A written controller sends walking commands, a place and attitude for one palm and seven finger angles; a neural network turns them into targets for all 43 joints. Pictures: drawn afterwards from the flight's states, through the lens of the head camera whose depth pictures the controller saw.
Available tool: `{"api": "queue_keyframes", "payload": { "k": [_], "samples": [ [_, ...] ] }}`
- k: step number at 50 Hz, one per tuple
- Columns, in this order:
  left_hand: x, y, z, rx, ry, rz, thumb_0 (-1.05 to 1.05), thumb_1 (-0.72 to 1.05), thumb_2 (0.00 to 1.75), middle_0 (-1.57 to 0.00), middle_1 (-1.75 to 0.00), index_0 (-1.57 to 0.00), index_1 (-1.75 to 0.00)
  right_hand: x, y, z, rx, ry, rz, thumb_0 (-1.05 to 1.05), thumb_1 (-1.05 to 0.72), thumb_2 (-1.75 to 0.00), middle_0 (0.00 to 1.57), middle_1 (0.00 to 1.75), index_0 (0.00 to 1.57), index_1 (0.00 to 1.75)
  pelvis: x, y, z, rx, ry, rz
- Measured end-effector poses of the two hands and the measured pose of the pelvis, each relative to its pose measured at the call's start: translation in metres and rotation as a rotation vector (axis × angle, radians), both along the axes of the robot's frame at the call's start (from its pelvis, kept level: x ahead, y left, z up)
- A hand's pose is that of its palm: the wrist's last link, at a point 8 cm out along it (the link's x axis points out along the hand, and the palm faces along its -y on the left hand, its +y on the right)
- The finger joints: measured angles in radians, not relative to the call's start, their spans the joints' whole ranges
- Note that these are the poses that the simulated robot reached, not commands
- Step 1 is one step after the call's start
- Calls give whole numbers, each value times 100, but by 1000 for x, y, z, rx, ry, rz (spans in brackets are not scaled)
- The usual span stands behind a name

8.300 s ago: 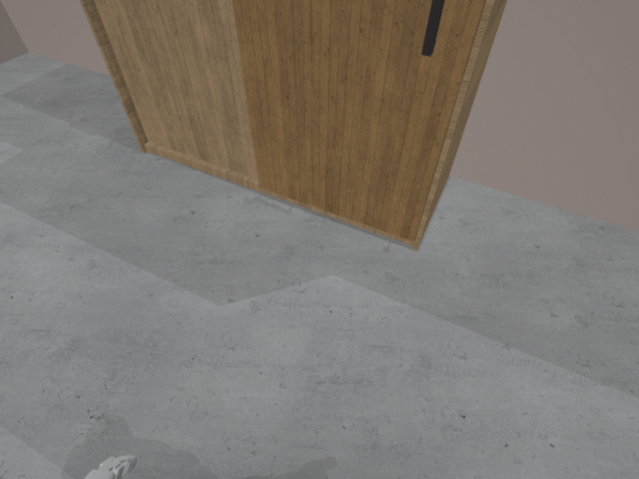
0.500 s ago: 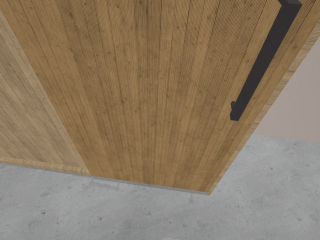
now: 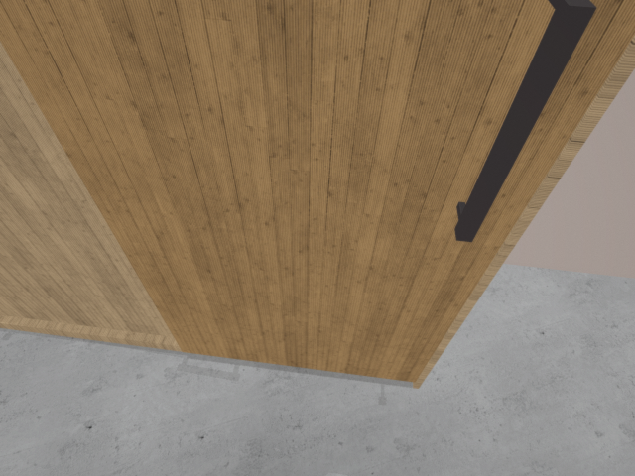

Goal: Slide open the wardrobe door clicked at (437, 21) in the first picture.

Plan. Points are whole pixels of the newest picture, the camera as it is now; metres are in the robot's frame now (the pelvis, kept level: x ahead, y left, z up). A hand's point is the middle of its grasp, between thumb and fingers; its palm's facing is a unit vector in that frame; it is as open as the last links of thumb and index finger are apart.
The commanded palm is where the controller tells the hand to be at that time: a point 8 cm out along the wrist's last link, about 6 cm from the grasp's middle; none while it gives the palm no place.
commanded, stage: look again from close up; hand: right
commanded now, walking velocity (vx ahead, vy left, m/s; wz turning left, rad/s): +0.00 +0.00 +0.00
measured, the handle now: (502, 138) +0.48 -0.20 +0.20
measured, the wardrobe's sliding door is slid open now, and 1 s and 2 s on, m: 0.00 0.00 0.00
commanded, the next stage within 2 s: raise the hand with hooked fingers in 0.06 s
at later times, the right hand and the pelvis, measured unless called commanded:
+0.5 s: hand (494, 460) +0.16 -0.18 -0.01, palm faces +0.03 +1.00 +0.00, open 8.2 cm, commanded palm +0.11 -0.26 -0.02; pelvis -0.04 +0.00 -0.05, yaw -1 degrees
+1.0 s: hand (575, 440) +0.17 -0.25 +0.05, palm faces +0.13 +0.99 -0.07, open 11.1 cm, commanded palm +0.13 -0.29 +0.06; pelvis -0.05 -0.02 -0.04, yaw -2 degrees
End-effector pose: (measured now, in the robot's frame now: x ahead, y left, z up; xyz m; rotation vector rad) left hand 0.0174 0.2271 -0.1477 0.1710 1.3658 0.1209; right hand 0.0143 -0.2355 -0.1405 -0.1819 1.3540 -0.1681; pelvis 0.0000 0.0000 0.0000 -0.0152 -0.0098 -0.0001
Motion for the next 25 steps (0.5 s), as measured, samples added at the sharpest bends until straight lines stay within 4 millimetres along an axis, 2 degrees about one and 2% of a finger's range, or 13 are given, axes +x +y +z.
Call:
{"api": "queue_keyframes", "payload": {
  "k": [9,10,12,16,18,19,20,22,25],
  "samples": [
    [4,-1,0,-3,1,-1,0,90,90,-20,-30,-20,-29,-2,-1,0,-10,5,-4,1,-91,-90,20,30,20,30,1,-1,0,6,7,-2],
    [7,0,1,2,-33,5,1,90,90,-20,-30,-20,-29,7,-3,5,-4,-54,-56,1,-91,-90,20,30,20,30,1,-2,-1,10,9,0],
    [22,2,9,35,-171,-4,1,90,90,-20,-30,-20,-29,48,-10,37,-35,-345,-112,2,-90,-89,20,30,20,31,-1,-3,-3,5,8,2],
    [66,8,24,59,-459,-19,1,90,90,-20,-30,-20,-29,127,-15,120,-53,-933,-100,2,-87,-88,20,33,20,33,-9,-6,-10,1,42,-33],
    [90,11,32,63,-585,-35,1,90,90,-20,-30,-20,-29,149,-13,149,-17,-1175,-47,2,-84,-86,20,34,20,35,-16,-6,-18,-1,79,-27],
    [101,13,36,64,-641,-45,1,90,90,-20,-30,-20,-29,153,-10,158,12,-1275,-10,1,-82,-86,20,35,20,36,-19,-6,-24,-3,100,-22],
    [112,14,40,65,-694,-58,1,90,90,-20,-30,-20,-29,155,-6,162,43,-1356,36,1,-81,-85,20,37,20,37,-23,-5,-29,-5,118,-17],
    [132,17,48,68,-783,-84,1,90,90,-20,-30,-20,-29,148,-1,158,99,-1429,129,1,-77,-83,20,39,20,39,-30,-4,-41,-7,139,-11],
    [153,16,60,81,-876,-123,1,90,90,-20,-30,-20,-29,123,-2,134,163,-1355,147,1,-70,-81,21,43,21,43,-38,-4,-53,-8,149,-13]
  ]
}}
